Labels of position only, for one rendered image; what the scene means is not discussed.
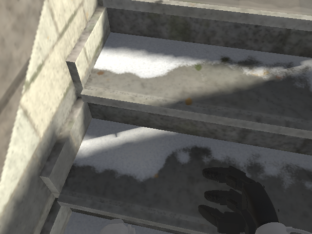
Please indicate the right robot hand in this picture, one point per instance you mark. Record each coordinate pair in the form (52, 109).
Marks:
(251, 209)

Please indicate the robot left thigh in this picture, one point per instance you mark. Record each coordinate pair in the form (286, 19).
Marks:
(118, 228)

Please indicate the left robot shin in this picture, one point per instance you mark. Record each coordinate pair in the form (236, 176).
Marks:
(115, 221)

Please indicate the robot right forearm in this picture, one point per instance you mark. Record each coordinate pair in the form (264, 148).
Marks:
(272, 228)

